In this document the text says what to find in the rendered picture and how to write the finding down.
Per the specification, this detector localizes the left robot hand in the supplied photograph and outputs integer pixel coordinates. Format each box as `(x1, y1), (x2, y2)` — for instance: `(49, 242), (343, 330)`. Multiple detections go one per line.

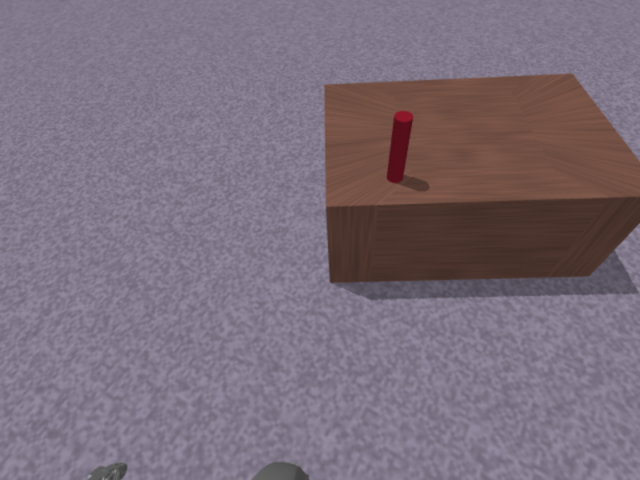
(87, 463), (127, 480)

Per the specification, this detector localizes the can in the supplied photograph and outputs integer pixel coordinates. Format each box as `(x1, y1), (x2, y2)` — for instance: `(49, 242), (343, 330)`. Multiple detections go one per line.
(387, 111), (413, 183)

